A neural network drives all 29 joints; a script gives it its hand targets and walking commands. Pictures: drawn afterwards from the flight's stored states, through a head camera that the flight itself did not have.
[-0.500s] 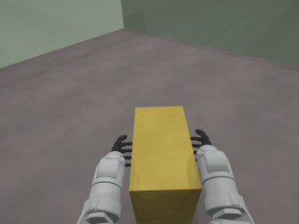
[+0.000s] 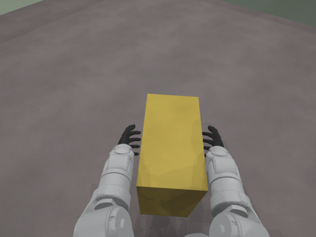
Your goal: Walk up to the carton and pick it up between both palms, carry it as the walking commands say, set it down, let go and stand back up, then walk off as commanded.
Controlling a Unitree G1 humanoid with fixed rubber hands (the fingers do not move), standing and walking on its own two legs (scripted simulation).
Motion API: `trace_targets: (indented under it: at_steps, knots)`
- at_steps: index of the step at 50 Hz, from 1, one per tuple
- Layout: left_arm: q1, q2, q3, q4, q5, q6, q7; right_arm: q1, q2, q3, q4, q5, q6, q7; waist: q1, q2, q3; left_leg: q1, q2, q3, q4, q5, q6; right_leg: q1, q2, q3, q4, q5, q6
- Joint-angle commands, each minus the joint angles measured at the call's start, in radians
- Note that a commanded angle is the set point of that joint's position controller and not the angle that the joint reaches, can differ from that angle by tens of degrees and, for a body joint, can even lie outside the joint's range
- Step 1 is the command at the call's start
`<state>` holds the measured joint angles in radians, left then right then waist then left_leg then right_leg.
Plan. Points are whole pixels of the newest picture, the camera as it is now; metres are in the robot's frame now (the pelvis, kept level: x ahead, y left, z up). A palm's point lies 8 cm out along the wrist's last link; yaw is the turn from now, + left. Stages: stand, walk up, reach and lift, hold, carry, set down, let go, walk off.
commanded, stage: set down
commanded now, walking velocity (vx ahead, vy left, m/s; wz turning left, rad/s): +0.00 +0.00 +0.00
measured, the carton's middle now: (168, 158) +0.37 -0.07 -0.13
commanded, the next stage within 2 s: none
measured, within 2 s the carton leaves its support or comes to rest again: neither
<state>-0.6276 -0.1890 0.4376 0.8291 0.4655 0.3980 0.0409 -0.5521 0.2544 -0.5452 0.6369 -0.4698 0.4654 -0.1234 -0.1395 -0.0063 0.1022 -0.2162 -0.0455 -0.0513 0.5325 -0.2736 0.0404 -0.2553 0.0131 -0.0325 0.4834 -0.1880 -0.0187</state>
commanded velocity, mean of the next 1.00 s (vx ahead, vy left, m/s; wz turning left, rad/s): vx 0.00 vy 0.00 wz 0.00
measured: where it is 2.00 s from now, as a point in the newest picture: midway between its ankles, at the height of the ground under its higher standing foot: outside the picture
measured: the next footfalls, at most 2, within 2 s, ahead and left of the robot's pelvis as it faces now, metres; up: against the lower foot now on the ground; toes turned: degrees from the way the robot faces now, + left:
none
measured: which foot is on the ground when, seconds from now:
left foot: down 0.00-1.00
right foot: down 0.00-1.00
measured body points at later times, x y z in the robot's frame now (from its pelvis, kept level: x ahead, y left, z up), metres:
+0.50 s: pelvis +0.00 +0.01 -0.04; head +0.21 +0.04 +0.36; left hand +0.36 +0.10 -0.16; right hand +0.33 -0.15 -0.13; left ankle +0.01 +0.10 -0.74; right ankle +0.05 -0.12 -0.73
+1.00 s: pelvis -0.06 -0.04 -0.10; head +0.22 -0.03 +0.26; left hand +0.39 +0.05 -0.23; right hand +0.36 -0.20 -0.22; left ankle +0.01 +0.10 -0.74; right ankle +0.05 -0.13 -0.74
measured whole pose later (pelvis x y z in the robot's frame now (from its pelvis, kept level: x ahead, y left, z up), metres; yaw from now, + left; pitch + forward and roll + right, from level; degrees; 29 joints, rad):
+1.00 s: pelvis -0.06 -0.04 -0.10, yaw +5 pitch +33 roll +0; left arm -0.84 -0.03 0.15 0.83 0.20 -0.01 0.25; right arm -0.76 0.14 -0.39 0.67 -0.11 0.03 -0.25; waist -0.14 0.02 0.08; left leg -1.31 -0.10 -0.13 1.06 -0.33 -0.02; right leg -1.34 0.05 0.01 1.03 -0.27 -0.01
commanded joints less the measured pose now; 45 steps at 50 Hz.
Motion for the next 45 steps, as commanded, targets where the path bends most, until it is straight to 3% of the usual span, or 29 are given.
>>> trace_targets:
  at_steps: [1, 3, 5, 6, 8, 9, 10, 12, 13, 14, 15, 17, 18, 20, 21, 22, 24, 25, 27, 28, 30, 31, 32, 35, 36, 39, 41, 42, 45]
  knots:
    - [-0.289, -0.711, -0.326, -0.124, -0.161, -0.225, -0.134, -0.236, 0.752, 0.432, 0.005, 0.194, -0.181, 0.203, 0.073, 0.014, -0.507, -0.150, -0.044, -0.112, 0.013, 0.449, 0.046, 0.117, 0.026, 0.200, 0.133, 0.538, 0.033]
    - [-0.289, -0.721, -0.422, -0.170, -0.197, -0.275, -0.126, -0.188, 0.758, 0.470, -0.036, 0.211, -0.238, 0.199, 0.047, 0.020, -0.565, -0.212, -0.042, -0.109, 0.040, 0.486, 0.043, 0.090, 0.026, 0.207, 0.171, 0.631, 0.031]
    - [-0.282, -0.722, -0.523, -0.241, -0.241, -0.333, -0.130, -0.110, 0.776, 0.535, -0.065, 0.221, -0.295, 0.184, 0.017, -0.029, -0.641, -0.322, -0.047, -0.100, 0.068, 0.524, 0.026, 0.113, 0.019, 0.205, 0.223, 0.816, 0.034]
    - [-0.295, -0.694, -0.531, -0.231, -0.230, -0.362, -0.118, -0.131, 0.778, 0.539, -0.054, 0.235, -0.331, 0.178, 0.041, 0.000, -0.675, -0.406, -0.030, -0.091, 0.067, 0.468, 0.032, 0.103, -0.004, 0.220, 0.251, 0.850, 0.033]
    - [-0.212, -0.655, -0.581, -0.192, -0.228, -0.408, -0.102, -0.086, 0.765, 0.619, -0.084, 0.267, -0.391, 0.164, 0.051, -0.039, -0.740, -0.524, -0.030, -0.092, 0.099, 0.475, 0.031, 0.130, -0.005, 0.229, 0.319, 1.004, 0.031]
    - [-0.176, -0.647, -0.596, -0.180, -0.228, -0.429, -0.093, -0.060, 0.750, 0.641, -0.099, 0.277, -0.420, 0.151, 0.058, -0.025, -0.787, -0.564, -0.036, -0.088, 0.117, 0.477, 0.022, 0.128, -0.005, 0.233, 0.338, 1.031, 0.028]
    - [-0.153, -0.617, -0.607, -0.141, -0.224, -0.453, -0.074, -0.121, 0.712, 0.677, -0.114, 0.304, -0.454, 0.144, 0.084, -0.024, -0.813, -0.640, -0.038, -0.081, 0.138, 0.452, 0.022, 0.133, 0.001, 0.242, 0.362, 1.038, 0.024]
    - [-0.156, -0.559, -0.645, -0.144, -0.242, -0.500, -0.036, -0.154, 0.648, 0.730, -0.148, 0.341, -0.507, 0.119, 0.102, -0.006, -0.896, -0.638, -0.058, -0.067, 0.206, 0.466, 0.014, 0.095, 0.035, 0.224, 0.393, 0.976, 0.025]
    - [-0.109, -0.547, -0.676, -0.128, -0.256, -0.513, -0.026, -0.146, 0.608, 0.757, -0.204, 0.355, -0.528, 0.105, 0.083, 0.012, -0.982, -0.592, -0.061, -0.082, 0.232, 0.501, 0.006, 0.090, 0.044, 0.219, 0.401, 0.958, 0.023]
    - [-0.111, -0.506, -0.699, -0.170, -0.271, -0.530, -0.008, -0.146, 0.589, 0.783, -0.248, 0.382, -0.544, 0.095, 0.095, 0.021, -1.003, -0.606, -0.073, -0.069, 0.255, 0.530, 0.006, 0.106, 0.053, 0.228, 0.413, 1.002, 0.025]
    - [-0.135, -0.487, -0.703, -0.172, -0.277, -0.539, 0.002, -0.105, 0.527, 0.744, -0.186, 0.357, -0.550, 0.086, 0.043, 0.026, -0.975, -0.605, -0.060, -0.094, 0.258, 0.496, 0.000, 0.010, 0.062, 0.207, 0.416, 0.891, 0.028]
    - [-0.147, -0.468, -0.743, -0.236, -0.309, -0.552, 0.035, -0.141, 0.407, 0.754, -0.223, 0.388, -0.581, 0.074, 0.044, 0.125, -1.037, -0.415, -0.054, -0.121, 0.297, 0.636, -0.020, -0.129, 0.094, 0.180, 0.417, 0.685, 0.020]
    - [-0.144, -0.451, -0.744, -0.272, -0.301, -0.557, 0.052, -0.115, 0.345, 0.715, -0.167, 0.375, -0.583, 0.078, 0.027, 0.178, -1.000, -0.323, -0.057, -0.138, 0.299, 0.686, -0.038, -0.245, 0.109, 0.159, 0.405, 0.562, 0.016]
    - [-0.200, -0.390, -0.756, -0.291, -0.313, -0.551, 0.072, -0.150, 0.276, 0.664, -0.159, 0.390, -0.575, 0.066, -0.001, 0.198, -0.961, -0.274, -0.043, -0.152, 0.295, 0.604, -0.050, -0.351, 0.107, 0.131, 0.398, 0.430, 0.013]
    - [-0.193, -0.397, -0.775, -0.288, -0.314, -0.546, 0.077, -0.094, 0.269, 0.639, -0.111, 0.374, -0.567, 0.066, -0.044, 0.221, -0.903, -0.265, -0.040, -0.164, 0.291, 0.592, -0.054, -0.398, 0.104, 0.125, 0.395, 0.394, 0.009]
    - [-0.216, -0.366, -0.740, -0.249, -0.305, -0.535, 0.081, -0.157, 0.226, 0.595, -0.103, 0.365, -0.562, 0.061, -0.042, 0.209, -0.812, -0.308, -0.039, -0.161, 0.275, 0.457, -0.057, -0.440, 0.100, 0.119, 0.389, 0.286, 0.011]
    - [-0.249, -0.349, -0.714, -0.207, -0.292, -0.524, 0.085, -0.189, 0.194, 0.557, -0.069, 0.332, -0.564, 0.059, -0.079, 0.179, -0.721, -0.353, -0.053, -0.147, 0.267, 0.309, -0.054, -0.478, 0.093, 0.105, 0.375, 0.214, 0.013]
    - [-0.320, -0.331, -0.695, -0.199, -0.284, -0.519, 0.081, -0.219, 0.184, 0.497, -0.020, 0.312, -0.559, 0.057, -0.104, 0.204, -0.683, -0.396, -0.052, -0.149, 0.257, 0.224, -0.055, -0.511, 0.095, 0.100, 0.377, 0.167, 0.010]
    - [-0.349, -0.364, -0.688, -0.189, -0.277, -0.514, 0.082, -0.214, 0.187, 0.440, 0.066, 0.277, -0.554, 0.066, -0.154, 0.212, -0.623, -0.389, -0.048, -0.161, 0.259, 0.193, -0.059, -0.587, 0.096, 0.088, 0.385, 0.106, 0.011]
    - [-0.338, -0.362, -0.657, -0.154, -0.258, -0.510, 0.083, -0.236, 0.172, 0.412, 0.090, 0.261, -0.556, 0.064, -0.145, 0.216, -0.594, -0.432, -0.057, -0.146, 0.276, 0.203, -0.063, -0.599, 0.099, 0.089, 0.384, 0.119, 0.007]
    - [-0.372, -0.402, -0.663, -0.153, -0.251, -0.502, 0.079, -0.228, 0.203, 0.351, 0.146, 0.232, -0.555, 0.067, -0.194, 0.224, -0.612, -0.404, -0.042, -0.173, 0.286, 0.237, -0.070, -0.687, 0.102, 0.077, 0.405, 0.124, 0.012]
    - [-0.401, -0.437, -0.667, -0.156, -0.253, -0.498, 0.078, -0.255, 0.213, 0.339, 0.150, 0.235, -0.562, 0.073, -0.188, 0.255, -0.639, -0.415, -0.048, -0.168, 0.302, 0.247, -0.073, -0.696, 0.105, 0.083, 0.414, 0.132, 0.003]
    - [-0.417, -0.480, -0.679, -0.141, -0.260, -0.494, 0.073, -0.276, 0.218, 0.317, 0.141, 0.220, -0.570, 0.067, -0.212, 0.246, -0.686, -0.415, -0.056, -0.167, 0.313, 0.236, -0.072, -0.687, 0.111, 0.080, 0.418, 0.144, 0.002]
    - [-0.492, -0.470, -0.621, -0.099, -0.259, -0.488, 0.048, -0.407, 0.320, 0.353, 0.083, 0.227, -0.563, 0.057, -0.142, 0.176, -0.702, -0.592, -0.083, -0.125, 0.350, 0.121, -0.046, -0.583, 0.113, 0.102, 0.450, 0.157, 0.017]
    - [-0.468, -0.505, -0.612, -0.077, -0.254, -0.483, 0.040, -0.461, 0.356, 0.402, 0.021, 0.250, -0.565, 0.056, -0.089, 0.168, -0.735, -0.665, -0.099, -0.097, 0.379, 0.122, -0.046, -0.523, 0.115, 0.120, 0.458, 0.181, 0.017]
    - [-0.516, -0.467, -0.569, -0.031, -0.244, -0.478, 0.033, -0.659, 0.403, 0.484, -0.101, 0.289, -0.552, 0.054, -0.027, 0.080, -0.830, -0.799, -0.122, -0.061, 0.434, 0.046, -0.022, -0.401, 0.110, 0.150, 0.490, 0.139, 0.037]
    - [-0.512, -0.459, -0.542, 0.001, -0.230, -0.472, 0.030, -0.740, 0.418, 0.554, -0.142, 0.333, -0.547, 0.053, 0.036, 0.053, -0.893, -0.858, -0.129, -0.054, 0.467, 0.063, -0.015, -0.352, 0.107, 0.167, 0.532, 0.186, 0.043]
    - [-0.581, -0.435, -0.551, -0.060, -0.248, -0.482, 0.030, -0.747, 0.441, 0.576, -0.123, 0.350, -0.536, 0.048, 0.039, 0.021, -0.947, -0.872, -0.134, -0.048, 0.493, 0.048, -0.014, -0.334, 0.110, 0.173, 0.542, 0.173, 0.046]
    - [-0.637, -0.464, -0.588, -0.095, -0.284, -0.471, 0.019, -0.792, 0.485, 0.661, -0.184, 0.388, -0.506, 0.035, 0.032, 0.009, -1.147, -0.897, -0.143, -0.042, 0.564, 0.075, -0.014, -0.283, 0.103, 0.186, 0.599, 0.241, 0.045]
